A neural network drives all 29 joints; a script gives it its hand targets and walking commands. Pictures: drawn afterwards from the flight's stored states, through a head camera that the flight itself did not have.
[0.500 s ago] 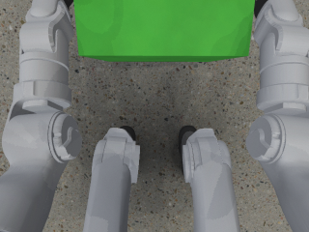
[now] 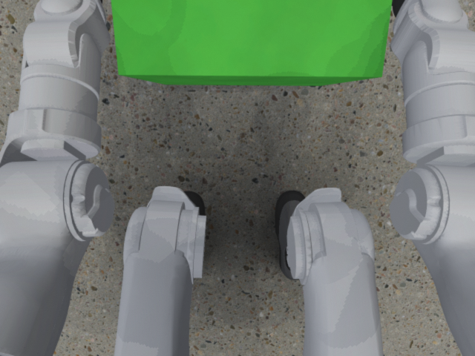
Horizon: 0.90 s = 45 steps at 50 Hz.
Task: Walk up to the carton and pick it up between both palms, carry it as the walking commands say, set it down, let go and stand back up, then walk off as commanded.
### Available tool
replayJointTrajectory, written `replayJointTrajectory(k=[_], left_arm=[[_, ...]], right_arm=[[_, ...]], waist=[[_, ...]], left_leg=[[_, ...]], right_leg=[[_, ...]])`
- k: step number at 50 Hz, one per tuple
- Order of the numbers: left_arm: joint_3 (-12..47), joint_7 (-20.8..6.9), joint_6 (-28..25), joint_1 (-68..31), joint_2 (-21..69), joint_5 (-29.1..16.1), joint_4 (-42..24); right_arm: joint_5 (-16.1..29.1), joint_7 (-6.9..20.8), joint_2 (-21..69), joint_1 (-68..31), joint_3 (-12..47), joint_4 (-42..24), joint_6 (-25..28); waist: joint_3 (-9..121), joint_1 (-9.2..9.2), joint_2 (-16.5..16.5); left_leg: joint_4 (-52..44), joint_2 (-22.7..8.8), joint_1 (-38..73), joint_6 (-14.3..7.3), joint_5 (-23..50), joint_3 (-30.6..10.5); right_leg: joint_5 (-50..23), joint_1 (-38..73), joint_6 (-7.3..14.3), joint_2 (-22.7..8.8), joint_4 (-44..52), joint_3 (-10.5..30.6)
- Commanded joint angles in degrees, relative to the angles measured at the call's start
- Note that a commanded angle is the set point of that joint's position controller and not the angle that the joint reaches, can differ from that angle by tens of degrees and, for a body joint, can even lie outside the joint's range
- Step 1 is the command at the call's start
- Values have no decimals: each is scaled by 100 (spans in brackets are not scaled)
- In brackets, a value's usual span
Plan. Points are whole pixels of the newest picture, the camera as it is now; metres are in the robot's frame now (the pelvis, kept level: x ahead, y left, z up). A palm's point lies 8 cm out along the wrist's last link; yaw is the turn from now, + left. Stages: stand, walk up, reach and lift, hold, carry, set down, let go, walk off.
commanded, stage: set down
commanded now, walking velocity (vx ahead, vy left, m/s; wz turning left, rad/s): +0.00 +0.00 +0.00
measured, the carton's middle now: out of the picture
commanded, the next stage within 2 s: none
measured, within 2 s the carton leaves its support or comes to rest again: rests again in 0.52 s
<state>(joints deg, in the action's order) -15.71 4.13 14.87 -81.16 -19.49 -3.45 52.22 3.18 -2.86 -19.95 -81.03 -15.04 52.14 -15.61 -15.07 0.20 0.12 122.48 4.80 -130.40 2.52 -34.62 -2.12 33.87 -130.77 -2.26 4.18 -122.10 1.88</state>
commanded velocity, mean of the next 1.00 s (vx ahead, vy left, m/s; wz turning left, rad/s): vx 0.00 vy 0.00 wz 0.00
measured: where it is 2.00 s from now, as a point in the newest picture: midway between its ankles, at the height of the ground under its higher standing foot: (239, 249)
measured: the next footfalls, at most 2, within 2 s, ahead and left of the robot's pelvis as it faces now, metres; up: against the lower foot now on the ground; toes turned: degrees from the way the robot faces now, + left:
none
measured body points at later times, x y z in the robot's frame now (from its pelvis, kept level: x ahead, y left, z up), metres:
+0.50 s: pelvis -0.01 +0.00 -0.01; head +0.37 +0.00 +0.22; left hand +0.56 +0.19 -0.19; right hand +0.56 -0.20 -0.19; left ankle +0.10 +0.12 -0.35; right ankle +0.10 -0.12 -0.35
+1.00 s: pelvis -0.01 +0.00 -0.02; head +0.37 +0.00 +0.21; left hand +0.56 +0.19 -0.20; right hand +0.56 -0.20 -0.20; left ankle +0.10 +0.12 -0.35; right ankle +0.10 -0.12 -0.35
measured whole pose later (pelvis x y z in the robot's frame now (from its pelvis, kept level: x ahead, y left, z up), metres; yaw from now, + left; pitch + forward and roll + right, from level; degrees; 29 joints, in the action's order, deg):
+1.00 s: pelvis -0.01 +0.00 -0.02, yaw +0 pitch +34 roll +0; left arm -12.4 3.6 11.4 -87.2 -22.6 -6.6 60.6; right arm 8.0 -1.7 -23.3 -87.0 -10.2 60.8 -11.7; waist -26.6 0.6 0.6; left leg 128.1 2.9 -127.6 1.0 -34.5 -0.8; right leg 34.1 -127.6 -1.3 2.0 -127.7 0.9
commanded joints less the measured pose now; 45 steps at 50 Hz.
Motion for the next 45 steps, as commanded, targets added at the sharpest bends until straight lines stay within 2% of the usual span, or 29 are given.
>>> replayJointTrajectory(k=[1, 16, 32, 45], left_arm=[[1978, -1466, -214, -3432, 4706, -646, -968], [1836, -1461, -303, -3678, 4430, -686, -650], [1995, -1408, -470, -3693, 4321, -850, -620], [1835, -1447, -491, -3634, 4180, -766, -260]], right_arm=[[694, 1453, 4688, -3420, 1926, -1040, 247], [801, 1459, 4361, -3744, 1885, -852, 383], [1035, 1412, 4189, -3802, 2052, -835, 575], [947, 1446, 4041, -3676, 1888, -369, 586]], waist=[[7061, 32, 21], [6308, 15, -16], [6232, 50, -7], [5365, 68, 92]], left_leg=[[-765, 45, 3227, -200, 2525, 561], [-638, 9, 3098, -273, 2100, 506], [-422, -8, 3141, -278, 2369, 446], [-373, -41, 3033, -299, 2027, 422]], right_leg=[[-2735, 3702, 209, 62, 668, -524], [-2264, 3518, 256, 17, 527, -497], [-2565, 3650, 295, -12, 281, -444], [-2037, 3203, 321, -50, 269, -430]])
